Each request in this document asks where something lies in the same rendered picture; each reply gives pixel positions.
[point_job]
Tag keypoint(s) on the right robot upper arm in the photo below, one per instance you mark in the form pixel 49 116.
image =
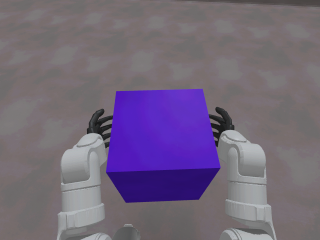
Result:
pixel 233 233

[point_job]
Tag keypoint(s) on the left robot forearm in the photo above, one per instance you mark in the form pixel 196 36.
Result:
pixel 80 177

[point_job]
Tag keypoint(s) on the robot left thigh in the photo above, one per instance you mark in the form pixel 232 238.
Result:
pixel 126 233

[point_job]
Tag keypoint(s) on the carton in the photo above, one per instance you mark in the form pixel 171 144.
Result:
pixel 162 146

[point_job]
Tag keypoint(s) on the right robot forearm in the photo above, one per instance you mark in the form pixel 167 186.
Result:
pixel 246 200

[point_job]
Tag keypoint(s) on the left robot hand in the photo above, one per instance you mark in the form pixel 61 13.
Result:
pixel 94 125

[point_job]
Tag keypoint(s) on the right robot hand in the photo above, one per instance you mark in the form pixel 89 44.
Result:
pixel 225 123

